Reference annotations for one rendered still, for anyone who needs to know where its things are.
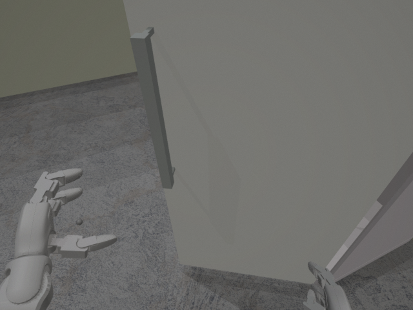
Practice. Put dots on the robot left forearm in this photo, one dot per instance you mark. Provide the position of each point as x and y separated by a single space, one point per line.
28 284

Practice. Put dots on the fridge door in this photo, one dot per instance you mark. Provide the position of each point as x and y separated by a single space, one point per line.
285 121

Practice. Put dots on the handle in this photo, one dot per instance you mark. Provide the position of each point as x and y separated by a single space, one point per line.
146 70

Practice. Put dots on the robot right hand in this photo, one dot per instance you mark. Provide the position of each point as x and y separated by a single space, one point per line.
332 296

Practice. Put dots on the robot left hand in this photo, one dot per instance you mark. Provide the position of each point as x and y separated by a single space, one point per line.
36 220

